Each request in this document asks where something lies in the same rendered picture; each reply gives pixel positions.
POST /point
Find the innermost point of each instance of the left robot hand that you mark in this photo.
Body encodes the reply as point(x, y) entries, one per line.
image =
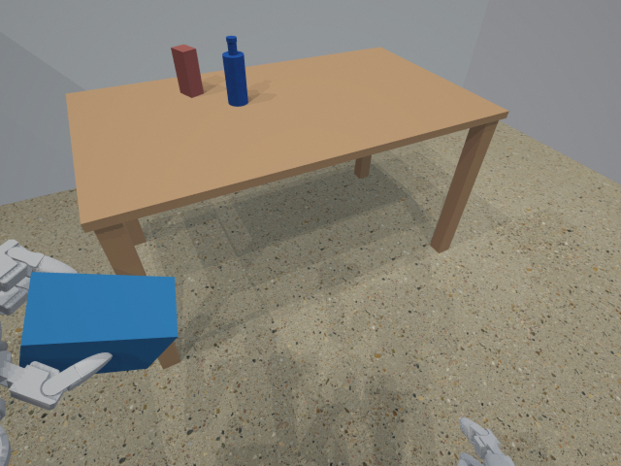
point(37, 383)

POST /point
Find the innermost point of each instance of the sponge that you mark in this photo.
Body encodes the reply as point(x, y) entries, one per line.
point(70, 317)

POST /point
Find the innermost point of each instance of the table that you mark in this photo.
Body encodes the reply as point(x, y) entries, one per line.
point(145, 148)

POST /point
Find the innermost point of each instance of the right robot hand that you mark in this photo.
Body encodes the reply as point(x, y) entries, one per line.
point(486, 445)

